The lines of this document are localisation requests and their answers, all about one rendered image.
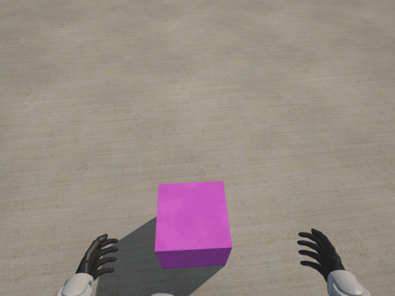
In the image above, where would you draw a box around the robot left forearm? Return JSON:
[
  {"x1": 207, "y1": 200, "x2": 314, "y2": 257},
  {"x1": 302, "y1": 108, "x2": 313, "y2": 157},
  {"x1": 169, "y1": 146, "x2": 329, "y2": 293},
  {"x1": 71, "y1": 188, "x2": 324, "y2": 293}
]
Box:
[{"x1": 55, "y1": 273, "x2": 94, "y2": 296}]

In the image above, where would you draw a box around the robot right forearm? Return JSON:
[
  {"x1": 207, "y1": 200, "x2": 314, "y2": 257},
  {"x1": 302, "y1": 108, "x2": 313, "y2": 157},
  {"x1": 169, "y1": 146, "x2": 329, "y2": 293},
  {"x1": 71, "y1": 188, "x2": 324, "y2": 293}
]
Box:
[{"x1": 327, "y1": 270, "x2": 371, "y2": 296}]

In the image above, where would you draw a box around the left robot hand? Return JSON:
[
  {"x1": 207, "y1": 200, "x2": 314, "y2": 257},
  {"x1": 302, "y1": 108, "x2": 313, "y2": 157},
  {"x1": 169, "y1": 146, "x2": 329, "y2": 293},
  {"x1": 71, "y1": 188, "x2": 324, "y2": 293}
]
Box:
[{"x1": 75, "y1": 234, "x2": 119, "y2": 281}]

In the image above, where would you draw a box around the right robot hand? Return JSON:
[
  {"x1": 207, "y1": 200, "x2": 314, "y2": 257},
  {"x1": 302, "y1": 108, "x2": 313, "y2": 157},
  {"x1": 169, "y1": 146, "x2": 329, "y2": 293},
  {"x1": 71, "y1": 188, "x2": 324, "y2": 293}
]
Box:
[{"x1": 297, "y1": 228, "x2": 345, "y2": 283}]

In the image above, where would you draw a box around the carton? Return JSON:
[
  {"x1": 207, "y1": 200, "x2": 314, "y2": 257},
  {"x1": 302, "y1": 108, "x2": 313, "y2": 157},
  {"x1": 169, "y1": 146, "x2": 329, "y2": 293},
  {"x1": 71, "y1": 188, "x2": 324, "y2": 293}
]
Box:
[{"x1": 155, "y1": 181, "x2": 232, "y2": 269}]

